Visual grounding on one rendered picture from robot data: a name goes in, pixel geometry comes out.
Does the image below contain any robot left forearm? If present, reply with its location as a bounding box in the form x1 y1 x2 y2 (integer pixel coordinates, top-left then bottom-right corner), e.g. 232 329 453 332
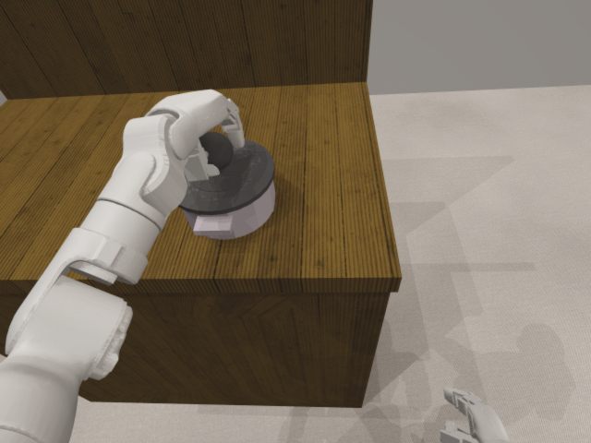
6 105 199 355

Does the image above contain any knob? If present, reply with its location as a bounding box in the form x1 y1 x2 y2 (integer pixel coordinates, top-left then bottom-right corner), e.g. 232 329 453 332
199 132 234 170

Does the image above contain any right robot hand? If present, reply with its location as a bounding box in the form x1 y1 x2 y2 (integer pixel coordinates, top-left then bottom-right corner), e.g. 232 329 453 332
440 388 512 443

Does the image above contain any left robot upper arm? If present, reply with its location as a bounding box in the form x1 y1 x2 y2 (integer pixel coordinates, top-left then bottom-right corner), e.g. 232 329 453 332
0 275 133 443

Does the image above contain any table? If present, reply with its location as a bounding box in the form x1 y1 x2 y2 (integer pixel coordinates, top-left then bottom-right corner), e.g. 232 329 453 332
0 0 402 408

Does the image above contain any lid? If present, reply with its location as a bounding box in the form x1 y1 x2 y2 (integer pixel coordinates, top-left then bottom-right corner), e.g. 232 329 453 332
178 139 275 215

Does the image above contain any left robot hand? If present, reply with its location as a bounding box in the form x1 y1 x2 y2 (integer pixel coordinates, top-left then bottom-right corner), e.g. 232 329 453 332
151 90 245 183

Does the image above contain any pot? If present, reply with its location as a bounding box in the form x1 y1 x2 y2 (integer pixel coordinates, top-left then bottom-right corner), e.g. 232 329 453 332
182 180 275 240

